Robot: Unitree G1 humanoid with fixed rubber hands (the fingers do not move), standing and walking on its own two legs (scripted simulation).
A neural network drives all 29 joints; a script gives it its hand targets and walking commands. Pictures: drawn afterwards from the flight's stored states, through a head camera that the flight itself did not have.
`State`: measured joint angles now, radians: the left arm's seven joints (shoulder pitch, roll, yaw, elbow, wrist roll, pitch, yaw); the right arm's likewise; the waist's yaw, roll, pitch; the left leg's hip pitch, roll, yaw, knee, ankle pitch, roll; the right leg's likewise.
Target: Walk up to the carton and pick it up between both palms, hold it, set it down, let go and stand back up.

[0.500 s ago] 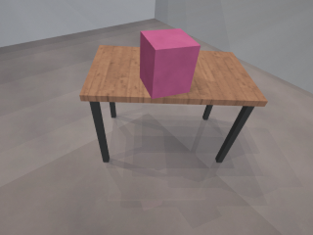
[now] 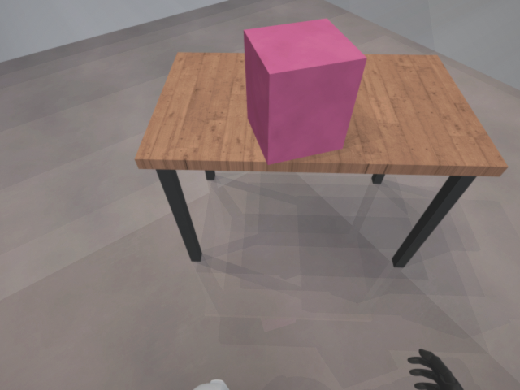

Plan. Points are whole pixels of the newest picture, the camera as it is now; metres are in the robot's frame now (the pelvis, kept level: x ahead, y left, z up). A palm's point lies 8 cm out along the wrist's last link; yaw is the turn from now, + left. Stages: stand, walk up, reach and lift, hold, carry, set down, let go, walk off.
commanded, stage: walk up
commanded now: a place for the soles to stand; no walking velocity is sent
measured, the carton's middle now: (296, 93) +0.77 -0.09 +0.02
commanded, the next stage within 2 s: none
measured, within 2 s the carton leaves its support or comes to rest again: neither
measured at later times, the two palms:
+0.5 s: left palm out of the picture +0.12 +0.28 -0.09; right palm (455, 370) +0.18 -0.32 -0.13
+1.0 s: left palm out of the picture +0.14 +0.29 -0.12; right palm (441, 351) +0.21 -0.30 -0.12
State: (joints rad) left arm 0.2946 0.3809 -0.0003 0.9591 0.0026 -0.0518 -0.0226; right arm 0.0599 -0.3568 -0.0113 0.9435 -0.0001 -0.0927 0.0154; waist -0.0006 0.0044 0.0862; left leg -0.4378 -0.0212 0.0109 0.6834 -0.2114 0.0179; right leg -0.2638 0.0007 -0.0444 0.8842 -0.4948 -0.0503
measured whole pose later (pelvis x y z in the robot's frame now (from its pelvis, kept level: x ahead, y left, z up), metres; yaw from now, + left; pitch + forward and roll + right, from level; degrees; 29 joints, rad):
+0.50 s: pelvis +0.09 -0.03 +0.00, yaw -1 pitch -1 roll +0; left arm 0.30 0.36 0.00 0.97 0.00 -0.08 0.01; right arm 0.11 -0.36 -0.01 0.96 0.00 0.00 0.01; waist 0.00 0.08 0.09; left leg -0.47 0.02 0.01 0.90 -0.42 0.00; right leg -0.30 0.01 0.00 0.74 -0.43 -0.02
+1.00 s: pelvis +0.11 -0.01 +0.00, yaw -1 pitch -3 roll -1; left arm 0.27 0.35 0.00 1.00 0.00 -0.06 0.02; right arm 0.07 -0.34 -0.01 1.00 0.00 0.02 0.02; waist 0.00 0.03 0.13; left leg -0.36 0.01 0.03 0.78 -0.36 0.03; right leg -0.29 0.02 0.03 0.76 -0.40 0.00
